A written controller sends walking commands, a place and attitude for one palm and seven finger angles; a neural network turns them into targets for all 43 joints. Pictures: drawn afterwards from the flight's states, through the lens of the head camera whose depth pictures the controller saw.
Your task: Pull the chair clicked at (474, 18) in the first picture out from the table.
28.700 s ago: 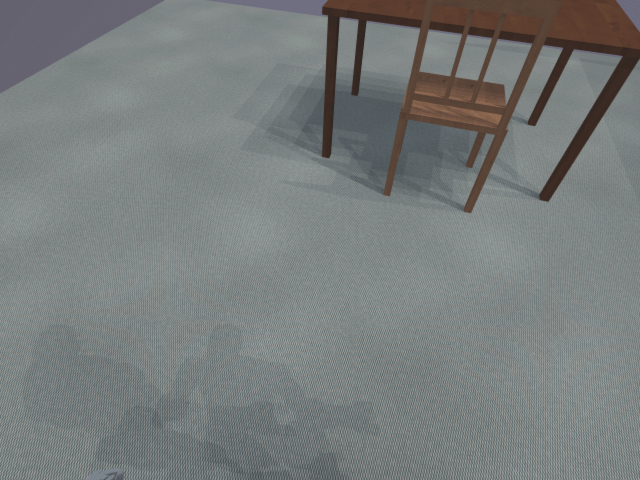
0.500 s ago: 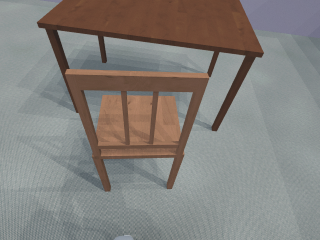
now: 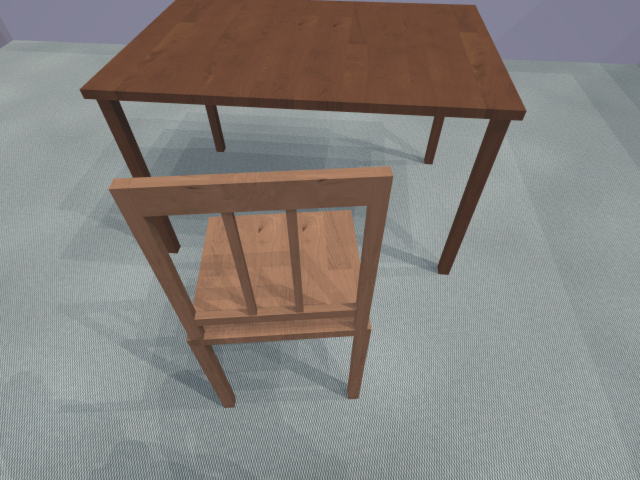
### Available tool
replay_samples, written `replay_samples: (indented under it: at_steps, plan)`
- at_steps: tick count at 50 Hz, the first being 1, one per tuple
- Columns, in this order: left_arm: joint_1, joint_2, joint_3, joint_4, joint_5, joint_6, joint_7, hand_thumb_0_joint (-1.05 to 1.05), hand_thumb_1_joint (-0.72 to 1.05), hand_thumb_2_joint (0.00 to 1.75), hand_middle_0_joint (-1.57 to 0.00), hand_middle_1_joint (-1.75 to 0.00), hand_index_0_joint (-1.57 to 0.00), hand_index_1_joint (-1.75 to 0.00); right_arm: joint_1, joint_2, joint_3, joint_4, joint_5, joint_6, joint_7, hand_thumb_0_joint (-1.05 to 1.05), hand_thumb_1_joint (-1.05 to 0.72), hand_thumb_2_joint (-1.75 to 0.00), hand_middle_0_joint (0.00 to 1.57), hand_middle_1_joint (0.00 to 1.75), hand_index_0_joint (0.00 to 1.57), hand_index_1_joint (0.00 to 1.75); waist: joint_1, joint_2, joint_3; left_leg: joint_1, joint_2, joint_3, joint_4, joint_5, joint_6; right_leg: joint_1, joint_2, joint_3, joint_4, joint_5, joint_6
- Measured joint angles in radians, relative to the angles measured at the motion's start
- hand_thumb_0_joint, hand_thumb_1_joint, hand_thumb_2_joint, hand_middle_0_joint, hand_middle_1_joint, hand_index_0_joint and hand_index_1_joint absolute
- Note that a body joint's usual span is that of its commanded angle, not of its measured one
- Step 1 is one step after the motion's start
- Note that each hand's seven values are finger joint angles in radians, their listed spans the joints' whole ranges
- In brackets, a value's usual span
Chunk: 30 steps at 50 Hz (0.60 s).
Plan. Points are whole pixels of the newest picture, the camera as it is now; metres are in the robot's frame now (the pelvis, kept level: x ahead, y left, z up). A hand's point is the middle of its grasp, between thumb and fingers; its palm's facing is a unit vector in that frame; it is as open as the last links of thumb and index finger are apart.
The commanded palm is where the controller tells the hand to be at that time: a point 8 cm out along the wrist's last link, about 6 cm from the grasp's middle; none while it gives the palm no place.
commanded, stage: let the arm hang, fingers relaxed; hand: left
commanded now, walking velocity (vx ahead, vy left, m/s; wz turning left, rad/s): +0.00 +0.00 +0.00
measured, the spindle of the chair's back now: (241, 268) +0.47 +0.18 -0.09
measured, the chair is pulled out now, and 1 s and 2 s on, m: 0.35 0.35 0.35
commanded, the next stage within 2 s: look to check the result in 0.22 s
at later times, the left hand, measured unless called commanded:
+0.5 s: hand out of the picture -0.02 +0.16 -0.17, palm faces +0.04 -0.98 -0.18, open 7.4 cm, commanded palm none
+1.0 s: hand out of the picture -0.03 +0.16 -0.17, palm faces +0.05 -0.98 -0.17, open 7.4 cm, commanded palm none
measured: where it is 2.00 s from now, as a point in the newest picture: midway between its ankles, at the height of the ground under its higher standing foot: outside the picture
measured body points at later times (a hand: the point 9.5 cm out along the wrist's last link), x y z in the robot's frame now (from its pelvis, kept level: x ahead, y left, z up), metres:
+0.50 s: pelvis -0.01 +0.00 +0.00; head +0.01 -0.01 +0.45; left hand -0.02 +0.21 -0.15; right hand -0.03 -0.22 -0.16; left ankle +0.06 +0.14 -0.74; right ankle -0.06 -0.09 -0.74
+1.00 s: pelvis -0.01 +0.01 +0.00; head +0.01 +0.00 +0.45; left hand -0.03 +0.21 -0.16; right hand -0.02 -0.20 -0.16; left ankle +0.06 +0.14 -0.74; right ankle -0.06 -0.09 -0.74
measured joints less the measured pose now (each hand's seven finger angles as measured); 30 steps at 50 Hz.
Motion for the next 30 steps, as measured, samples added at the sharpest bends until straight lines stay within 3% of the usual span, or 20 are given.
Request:
replay_samples:
  at_steps: [12, 30]
  plan:
    - [-0.021, 0.057, 0.022, -0.031, -0.013, -0.002, -0.01, 0.02, 0.92, 0.9, -0.2, -0.3, -0.2, -0.3, 0.011, 0.0, 0.001, -0.011, -0.002, 0.007, 0.004, 0.01, -0.92, -0.89, 0.19, 0.3, 0.19, 0.3, -0.011, 0.009, 0.013, 0.01, 0.018, -0.017, -0.003, 0.005, -0.012, 0.024, 0.022, -0.013, -0.028, 0.016, -0.015]
    - [0.006, 0.037, 0.02, -0.019, -0.015, 0.004, -0.014, 0.01, 0.9, 0.9, -0.2, -0.3, -0.2, -0.3, 0.057, 0.025, 0.005, 0.013, -0.002, 0.008, 0.004, 0.01, -0.91, -0.89, 0.2, 0.3, 0.2, 0.3, -0.013, 0.004, 0.029, 0.002, 0.014, -0.012, -0.008, 0.013, -0.005, 0.015, 0.016, -0.009, -0.032, 0.025, -0.007]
